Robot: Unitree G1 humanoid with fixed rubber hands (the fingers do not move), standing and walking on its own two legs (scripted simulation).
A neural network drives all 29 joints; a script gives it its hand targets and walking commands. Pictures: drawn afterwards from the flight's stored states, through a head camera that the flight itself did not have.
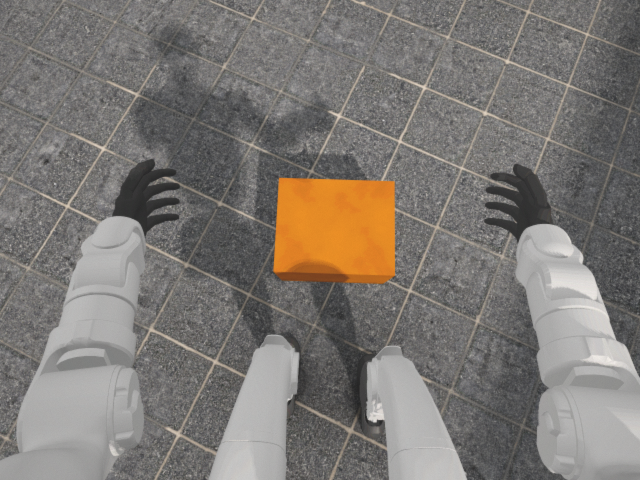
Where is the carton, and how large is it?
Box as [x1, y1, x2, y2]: [273, 178, 394, 283]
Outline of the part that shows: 279,178 273,271 282,280 382,283 394,275 394,181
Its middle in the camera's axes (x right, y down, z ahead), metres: +0.03 -0.03 +1.00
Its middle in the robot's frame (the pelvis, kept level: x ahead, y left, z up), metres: +0.50 +0.01 -0.59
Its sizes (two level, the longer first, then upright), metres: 0.282 0.231 0.188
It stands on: the floor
